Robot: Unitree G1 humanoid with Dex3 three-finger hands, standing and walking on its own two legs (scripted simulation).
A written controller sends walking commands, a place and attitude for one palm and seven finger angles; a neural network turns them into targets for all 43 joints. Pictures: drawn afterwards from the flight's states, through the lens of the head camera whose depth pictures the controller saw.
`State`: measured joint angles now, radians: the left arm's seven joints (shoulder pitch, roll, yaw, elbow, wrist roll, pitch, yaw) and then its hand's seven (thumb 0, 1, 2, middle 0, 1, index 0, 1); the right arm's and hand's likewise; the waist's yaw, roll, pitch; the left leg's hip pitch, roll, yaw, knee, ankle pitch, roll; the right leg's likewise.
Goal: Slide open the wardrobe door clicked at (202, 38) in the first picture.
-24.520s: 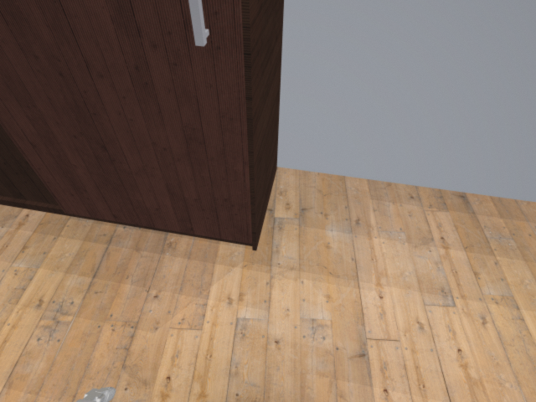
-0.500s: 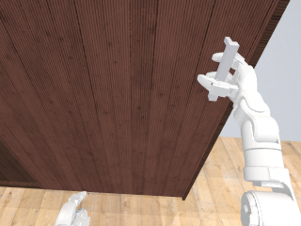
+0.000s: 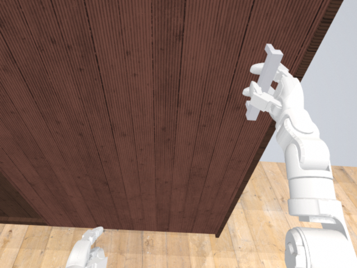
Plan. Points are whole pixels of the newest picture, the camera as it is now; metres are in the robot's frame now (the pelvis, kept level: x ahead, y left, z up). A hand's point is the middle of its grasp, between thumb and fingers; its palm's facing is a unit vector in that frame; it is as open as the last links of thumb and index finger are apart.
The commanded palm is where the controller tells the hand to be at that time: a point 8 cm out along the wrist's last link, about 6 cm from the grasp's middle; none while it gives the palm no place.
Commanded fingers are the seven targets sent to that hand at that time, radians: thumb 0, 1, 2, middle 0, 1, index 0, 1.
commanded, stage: grip the handle and tug to test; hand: right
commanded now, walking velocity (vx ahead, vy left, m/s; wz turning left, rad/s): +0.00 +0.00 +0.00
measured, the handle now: (259, 83) +0.46 -0.14 +0.23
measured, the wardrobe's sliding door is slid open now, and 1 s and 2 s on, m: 0.00 0.00 0.00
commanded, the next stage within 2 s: tug the door sideways, standing still in 0.44 s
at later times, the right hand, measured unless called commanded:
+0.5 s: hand (255, 97) +0.40 -0.12 +0.23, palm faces -0.03 +1.00 -0.01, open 5.9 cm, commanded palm +0.35 -0.17 +0.23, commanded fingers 0.00 -0.90 -0.90 0.45 1.40 0.45 1.40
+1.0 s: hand (253, 97) +0.40 -0.11 +0.23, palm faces +0.06 +1.00 -0.04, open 5.9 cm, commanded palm +0.37 -0.11 +0.23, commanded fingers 0.00 -0.90 -0.90 0.45 1.40 0.45 1.40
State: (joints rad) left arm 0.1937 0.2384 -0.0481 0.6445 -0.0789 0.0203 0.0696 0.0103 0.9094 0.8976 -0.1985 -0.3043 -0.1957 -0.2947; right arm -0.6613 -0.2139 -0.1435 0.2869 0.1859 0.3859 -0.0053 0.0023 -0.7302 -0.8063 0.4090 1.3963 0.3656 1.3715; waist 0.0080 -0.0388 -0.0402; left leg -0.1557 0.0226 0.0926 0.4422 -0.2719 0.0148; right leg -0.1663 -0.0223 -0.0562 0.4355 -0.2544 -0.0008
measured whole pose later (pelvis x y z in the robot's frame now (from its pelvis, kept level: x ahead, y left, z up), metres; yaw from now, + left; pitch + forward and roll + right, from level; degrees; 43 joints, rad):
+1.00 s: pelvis +0.02 -0.01 +0.00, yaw -3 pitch +1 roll +0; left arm 0.12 0.21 -0.05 0.62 -0.05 0.05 0.03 0.01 0.91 0.90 -0.20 -0.30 -0.20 -0.29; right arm -0.60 -0.11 -0.05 0.06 0.13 0.48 -0.09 -0.01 -0.75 -0.84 0.36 1.40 0.26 1.36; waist -0.03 -0.05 -0.05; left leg -0.16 0.04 0.11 0.50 -0.33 0.00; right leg -0.20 0.01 0.01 0.50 -0.31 -0.01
